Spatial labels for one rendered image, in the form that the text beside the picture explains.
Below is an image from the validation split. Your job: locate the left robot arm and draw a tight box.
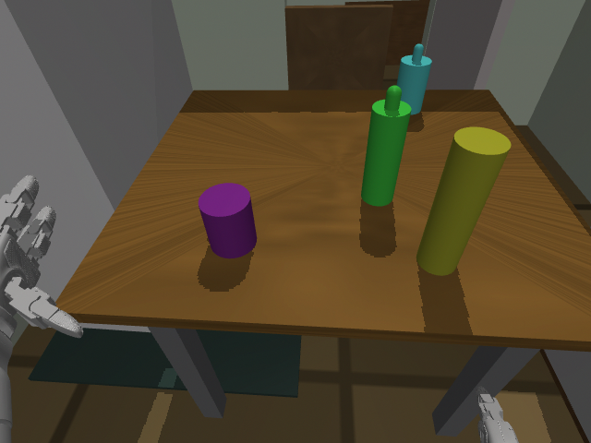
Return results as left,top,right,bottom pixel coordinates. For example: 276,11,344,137
0,306,18,443

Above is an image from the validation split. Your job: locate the right robot hand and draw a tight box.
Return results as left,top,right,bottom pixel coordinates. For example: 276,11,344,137
476,386,519,443

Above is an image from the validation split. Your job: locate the table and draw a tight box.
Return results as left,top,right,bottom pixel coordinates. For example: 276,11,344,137
56,90,591,437

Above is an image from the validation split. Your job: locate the left robot hand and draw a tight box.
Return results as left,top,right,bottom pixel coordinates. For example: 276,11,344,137
0,174,83,338

